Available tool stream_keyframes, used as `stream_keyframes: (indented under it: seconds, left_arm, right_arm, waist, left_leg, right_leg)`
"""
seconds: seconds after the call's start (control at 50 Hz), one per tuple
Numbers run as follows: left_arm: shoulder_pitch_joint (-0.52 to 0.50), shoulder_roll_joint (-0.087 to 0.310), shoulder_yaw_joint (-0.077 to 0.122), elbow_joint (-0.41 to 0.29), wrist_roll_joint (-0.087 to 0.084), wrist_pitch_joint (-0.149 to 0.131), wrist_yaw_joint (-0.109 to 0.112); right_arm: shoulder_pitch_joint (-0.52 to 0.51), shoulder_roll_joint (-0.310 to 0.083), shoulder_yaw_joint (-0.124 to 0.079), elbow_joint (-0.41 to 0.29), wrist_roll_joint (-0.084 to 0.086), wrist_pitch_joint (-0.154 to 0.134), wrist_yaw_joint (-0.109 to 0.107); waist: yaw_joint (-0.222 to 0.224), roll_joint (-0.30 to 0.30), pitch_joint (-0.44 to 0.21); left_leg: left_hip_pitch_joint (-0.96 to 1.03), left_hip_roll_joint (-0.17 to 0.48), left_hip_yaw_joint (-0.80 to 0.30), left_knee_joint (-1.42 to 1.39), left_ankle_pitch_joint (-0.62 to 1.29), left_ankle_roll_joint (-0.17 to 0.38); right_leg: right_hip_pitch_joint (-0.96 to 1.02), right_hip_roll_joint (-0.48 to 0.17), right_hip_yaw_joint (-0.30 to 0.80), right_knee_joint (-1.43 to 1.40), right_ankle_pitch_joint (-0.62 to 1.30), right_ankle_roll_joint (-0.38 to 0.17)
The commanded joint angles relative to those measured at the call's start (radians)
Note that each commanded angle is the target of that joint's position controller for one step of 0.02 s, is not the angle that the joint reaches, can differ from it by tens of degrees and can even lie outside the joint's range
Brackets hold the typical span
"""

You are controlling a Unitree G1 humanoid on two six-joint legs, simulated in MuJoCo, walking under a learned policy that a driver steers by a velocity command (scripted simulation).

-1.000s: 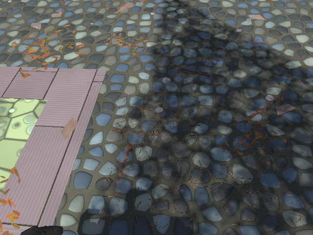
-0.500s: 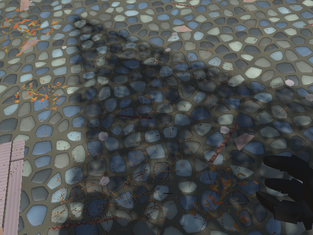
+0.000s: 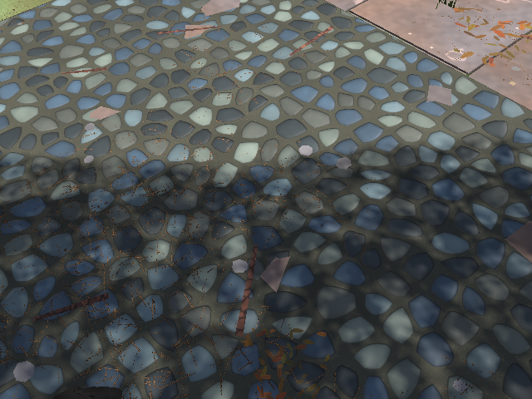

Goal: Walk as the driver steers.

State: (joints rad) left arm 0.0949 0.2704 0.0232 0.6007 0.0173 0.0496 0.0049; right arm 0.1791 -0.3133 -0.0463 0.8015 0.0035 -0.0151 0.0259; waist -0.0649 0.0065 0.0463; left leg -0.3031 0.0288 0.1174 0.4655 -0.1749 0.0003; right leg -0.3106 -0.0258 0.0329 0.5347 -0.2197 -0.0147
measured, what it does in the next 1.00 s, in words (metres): walks ahead, turning left: left foot, then right foot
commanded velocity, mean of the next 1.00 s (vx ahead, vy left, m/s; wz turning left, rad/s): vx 0.66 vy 0.00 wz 0.63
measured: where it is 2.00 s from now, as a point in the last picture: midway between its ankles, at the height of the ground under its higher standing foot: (7, 290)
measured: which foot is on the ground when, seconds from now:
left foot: down 0.00-0.02, up 0.04-0.44, down 0.46-0.88, up 0.90-1.00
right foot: down 0.00-0.46, up 0.48-0.88, down 0.90-1.00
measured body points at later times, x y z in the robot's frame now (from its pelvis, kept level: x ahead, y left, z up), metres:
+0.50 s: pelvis +0.09 +0.10 -0.02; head +0.10 +0.13 +0.43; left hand +0.10 +0.42 -0.13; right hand +0.33 -0.12 -0.10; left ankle +0.05 +0.18 -0.74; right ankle +0.03 -0.11 -0.70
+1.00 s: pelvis +0.44 +0.32 -0.01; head +0.46 +0.35 +0.43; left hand +0.38 +0.63 -0.11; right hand +0.66 +0.15 -0.14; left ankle +0.20 +0.27 -0.61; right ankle +0.55 +0.29 -0.73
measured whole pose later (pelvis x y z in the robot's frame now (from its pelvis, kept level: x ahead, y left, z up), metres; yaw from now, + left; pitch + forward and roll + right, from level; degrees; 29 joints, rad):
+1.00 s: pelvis +0.44 +0.32 -0.01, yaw +42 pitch +1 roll -3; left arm 0.16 0.28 0.07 0.70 0.00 -0.12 -0.04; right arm 0.34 -0.27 -0.04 0.80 0.04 -0.07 -0.01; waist 0.00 0.04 0.05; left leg -0.25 -0.03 -0.13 1.30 -0.37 0.10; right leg -0.41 0.09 -0.05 0.57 -0.19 -0.06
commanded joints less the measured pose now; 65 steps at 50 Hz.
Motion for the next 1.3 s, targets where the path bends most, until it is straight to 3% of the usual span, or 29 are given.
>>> stream_keyframes:
  seconds: [0.02, 0.06, 0.1, 0.12, 0.2, 0.3, 0.42, 0.46, 0.48, 0.5, 0.52, 0.56, 0.62, 0.7, 0.76, 0.82, 0.86, 0.88, 0.9, 0.92, 0.94, 0.98, 1.0, 1.02, 1.06, 1.1, 1.18, 1.24, 1.3]
  left_arm:
    - [-0.014, 0.157, 0.042, -0.054, 0.033, -0.013, 0.007]
    - [-0.018, 0.202, 0.064, -0.041, 0.022, -0.022, 0.011]
    - [0.023, 0.192, 0.068, -0.031, 0.013, -0.034, 0.026]
    - [0.035, 0.165, 0.063, -0.025, 0.01, -0.041, 0.032]
    - [0.081, 0.155, 0.076, 0.004, -0.027, -0.077, 0.041]
    - [0.065, 0.186, 0.105, 0.022, -0.022, -0.115, 0.024]
    - [0.007, 0.198, 0.117, 0.04, -0.049, -0.116, -0.018]
    - [-0.04, 0.127, 0.092, 0.023, -0.033, -0.117, -0.019]
    - [-0.087, 0.026, 0.06, -0.048, -0.016, -0.131, -0.014]
    - [-0.15, 0.048, 0.05, -0.119, -0.025, -0.17, -0.007]
    - [-0.193, 0.123, 0.059, -0.131, -0.061, -0.203, -0.018]
    - [-0.129, 0.12, 0.054, -0.092, -0.031, -0.23, -0.024]
    - [-0.101, 0.142, 0.071, -0.07, -0.018, -0.209, -0.036]
    - [-0.277, 0.046, 0.034, -0.116, -0.018, -0.206, -0.056]
    - [-0.344, 0.053, 0.041, -0.148, -0.042, -0.212, -0.068]
    - [-0.29, 0.093, 0.059, -0.122, -0.05, -0.213, -0.07]
    - [-0.111, 0.163, 0.093, -0.087, -0.068, -0.195, -0.05]
    - [0.097, 0.184, 0.102, -0.039, -0.073, -0.174, -0.034]
    - [0.362, 0.199, 0.096, 0.023, -0.054, -0.154, -0.024]
    - [0.385, 0.261, 0.102, 0.068, -0.02, -0.17, -0.045]
    - [0.358, 0.124, 0.081, 0.06, -0.023, -0.178, -0.047]
    - [0.252, 0.096, 0.075, 0.075, -0.013, -0.176, -0.036]
    - [0.217, 0.092, 0.073, 0.088, -0.001, -0.183, -0.04]
    - [0.188, 0.063, 0.062, 0.099, 0.014, -0.191, -0.039]
    - [0.173, 0.026, 0.05, 0.125, -0.009, -0.195, -0.041]
    - [0.184, 0.051, 0.052, 0.154, -0.026, -0.199, -0.037]
    - [0.165, 0.091, 0.05, 0.16, -0.005, -0.201, -0.013]
    - [0.282, 0.145, 0.048, 0.194, -0.01, -0.19, 0.026]
    - [0.249, 0.244, 0.075, 0.158, -0.021, -0.149, 0.06]
  right_arm:
    - [0.005, -0.054, 0.014, -0.049, -0.009, -0.017, 0.013]
    - [-0.029, -0.127, -0.015, -0.057, 0.009, -0.001, 0.0]
    - [-0.018, -0.15, -0.034, -0.066, 0.014, 0.02, -0.01]
    - [0.001, -0.138, -0.042, -0.071, 0.021, 0.03, -0.012]
    - [-0.073, -0.086, -0.042, -0.125, 0.032, 0.042, -0.002]
    - [-0.076, -0.034, -0.029, -0.144, 0.029, 0.024, 0.026]
    - [0.05, -0.053, -0.038, -0.103, 0.04, 0.034, 0.024]
    - [0.359, -0.157, -0.095, 0.009, 0.031, 0.028, 0.01]
    - [0.43, -0.299, -0.12, 0.015, 0.028, 0.012, 0.009]
    - [0.367, -0.287, -0.096, -0.064, 0.02, -0.038, 0.029]
    - [0.334, -0.219, -0.078, -0.087, 0.023, -0.064, 0.034]
    - [0.28, -0.164, -0.057, -0.099, 0.023, -0.065, 0.025]
    - [0.203, -0.108, -0.031, -0.138, 0.012, -0.059, -0.011]
    - [0.251, -0.11, -0.035, -0.103, 0.021, -0.051, -0.059]
    - [0.311, -0.1, -0.038, -0.068, 0.04, -0.053, -0.063]
    - [0.328, -0.087, -0.04, -0.034, 0.025, -0.053, -0.07]
    - [0.321, -0.132, -0.053, -0.029, -0.022, -0.039, -0.06]
    - [0.258, -0.148, -0.057, -0.041, -0.034, -0.032, -0.056]
    - [0.21, -0.086, -0.038, -0.075, -0.051, -0.035, -0.057]
    - [0.456, 0.114, 0.014, -0.082, 0.014, -0.058, -0.033]
    - [0.362, -0.005, 0.008, -0.064, 0.057, -0.072, -0.029]
    - [0.085, -0.064, 0.0, -0.128, 0.054, -0.089, -0.026]
    - [0.042, -0.045, -0.002, -0.139, 0.037, -0.091, -0.023]
    - [0.07, -0.036, -0.005, -0.135, 0.041, -0.081, -0.017]
    - [0.101, -0.013, -0.001, -0.122, 0.049, -0.054, -0.015]
    - [0.047, 0.018, 0.013, -0.144, 0.038, -0.04, -0.014]
    - [-0.098, 0.009, 0.019, -0.203, 0.009, -0.059, 0.005]
    - [-0.197, 0.023, 0.015, -0.243, 0.002, -0.082, 0.049]
    - [0.059, -0.102, -0.049, -0.198, 0.015, -0.068, 0.067]
  waist:
    - [0.031, -0.158, -0.138]
    - [0.054, -0.193, -0.07]
    - [0.084, -0.222, -0.061]
    - [0.078, -0.195, -0.073]
    - [0.116, -0.152, -0.069]
    - [0.092, -0.109, -0.064]
    - [-0.006, -0.081, -0.02]
    - [-0.151, 0.097, -0.085]
    - [-0.131, 0.399, -0.006]
    - [-0.104, 0.361, -0.059]
    - [-0.109, 0.191, -0.051]
    - [-0.031, 0.04, -0.041]
    - [0.041, 0.036, 0.03]
    - [0.005, 0.052, 0.08]
    - [-0.014, 0.103, 0.075]
    - [0.006, 0.161, 0.023]
    - [0.11, 0.238, -0.118]
    - [0.234, 0.252, -0.209]
    - [0.323, 0.142, -0.363]
    - [0.131, -0.446, -0.519]
    - [0.202, -0.361, -0.424]
    - [0.187, 0.001, -0.148]
    - [0.144, 0.042, -0.079]
    - [0.093, -0.007, -0.063]
    - [0.058, -0.05, -0.02]
    - [0.055, -0.04, 0.055]
    - [0.069, 0.005, 0.127]
    - [0.111, 0.01, 0.065]
    - [-0.039, -0.126, -0.105]
  left_leg:
    - [-0.03, 0.026, -0.083, 0.034, -0.175, -0.029]
    - [-0.11, -0.013, -0.052, 0.155, -0.137, -0.033]
    - [-0.206, 0.004, -0.083, 0.41, -0.309, -0.041]
    - [-0.25, 0.019, -0.11, 0.547, -0.375, -0.05]
    - [-0.464, 0.101, -0.129, 0.614, -0.244, -0.037]
    - [-0.326, 0.112, -0.081, 0.412, -0.174, 0.001]
    - [-0.058, 0.066, 0.065, 0.257, -0.171, 0.079]
    - [0.327, -0.062, 0.088, 0.177, -0.209, 0.147]
    - [0.468, 0.139, -0.442, 0.007, -0.333, 0.287]
    - [0.526, 0.266, -0.941, -0.259, -0.536, 0.404]
    - [0.577, 0.332, -0.936, -0.3, -0.523, 0.397]
    - [0.457, 0.29, -0.78, -0.236, -0.434, 0.35]
    - [0.249, 0.185, -0.574, -0.276, -0.248, 0.301]
    - [0.083, 0.066, -0.397, -0.305, 0.021, 0.246]
    - [0.083, 0.09, -0.428, -0.313, 0.058, 0.213]
    - [0.298, 0.131, -0.369, -0.251, 0.399, 0.177]
    - [0.407, 0.131, -0.32, 0.003, 0.939, 0.15]
    - [0.313, 0.12, -0.277, 0.252, 1.075, 0.125]
    - [0.031, 0.086, -0.298, 0.618, 0.78, 0.113]
    - [-0.346, -0.135, -0.352, 1.014, -0.292, 0.055]
    - [-0.451, -0.071, -0.341, 1.038, -0.265, 0.087]
    - [-0.437, 0.009, -0.296, 0.956, -0.156, 0.113]
    - [-0.412, 0.037, -0.294, 0.886, -0.128, 0.111]
    - [-0.365, 0.074, -0.308, 0.847, -0.101, 0.109]
    - [-0.362, 0.107, -0.292, 0.796, -0.1, 0.1]
    - [-0.445, 0.128, -0.278, 0.765, -0.047, 0.09]
    - [-0.4, 0.076, -0.153, 0.485, 0.276, 0.061]
    - [-0.172, -0.036, 0.003, 0.239, 0.478, 0.056]
    - [0.11, -0.158, 0.037, 0.207, 0.314, 0.101]
  right_leg:
    - [0.118, -0.232, 0.199, -0.203, 0.028, -0.166]
    - [0.118, -0.199, 0.153, -0.205, -0.014, -0.141]
    - [0.137, -0.296, 0.182, -0.198, 0.241, -0.201]
    - [0.158, -0.333, 0.18, -0.181, 0.398, -0.23]
    - [0.283, -0.353, 0.222, -0.353, -0.336, -0.188]
    - [0.257, -0.315, 0.016, -0.393, -0.279, -0.132]
    - [0.143, -0.302, -0.168, -0.283, -0.334, -0.089]
    - [-0.064, -0.172, -0.319, 0.272, 0.059, -0.033]
    - [-0.522, -0.045, -0.267, 0.769, -0.321, 0.044]
    - [-0.783, 0.068, -0.017, 0.91, -0.369, 0.038]
    - [-0.868, 0.005, 0.042, 0.918, -0.279, 0.009]
    - [-0.764, -0.056, 0.061, 0.781, -0.149, -0.009]
    - [-0.575, -0.057, 0.052, 0.531, 0.025, 0.026]
    - [-0.366, 0.054, -0.047, 0.16, 0.278, 0.076]
    - [-0.223, 0.077, -0.023, -0.003, 0.348, 0.055]
    - [-0.174, 0.073, -0.045, -0.062, 0.374, 0.019]
    - [0.002, 0.129, -0.129, 0.003, 0.226, -0.041]
    - [0.231, 0.1, -0.13, 0.037, 0.174, -0.078]
    - [0.611, -0.041, 0.065, 0.171, 0.002, -0.13]
    - [0.889, -0.314, 0.774, -0.088, -0.47, -0.35]
    - [0.834, -0.302, 0.917, -0.265, -0.639, -0.298]
    - [0.494, -0.253, 0.587, -0.279, -0.32, -0.223]
    - [0.366, -0.215, 0.475, -0.295, -0.215, -0.213]
    - [0.285, -0.196, 0.4, -0.314, -0.164, -0.201]
    - [0.206, -0.186, 0.282, -0.362, -0.091, -0.182]
    - [0.147, -0.191, 0.167, -0.404, 0.035, -0.162]
    - [0.049, -0.095, -0.127, -0.425, 0.456, -0.095]
    - [0.089, -0.072, -0.214, -0.326, 0.725, -0.011]
    - [0.193, -0.121, -0.21, 0.059, 1.155, 0.038]
Next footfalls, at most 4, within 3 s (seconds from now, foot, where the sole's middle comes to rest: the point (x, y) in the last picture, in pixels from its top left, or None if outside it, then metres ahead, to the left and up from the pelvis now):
0.46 left None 0.09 0.20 -0.77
0.90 right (153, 365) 0.58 0.32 -0.77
1.34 left None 0.74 0.77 -0.77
1.78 right None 0.96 0.83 -0.77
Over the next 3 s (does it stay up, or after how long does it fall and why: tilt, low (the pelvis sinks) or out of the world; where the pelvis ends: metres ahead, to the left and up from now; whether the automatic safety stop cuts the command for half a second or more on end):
stays up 0.75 0.91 0.01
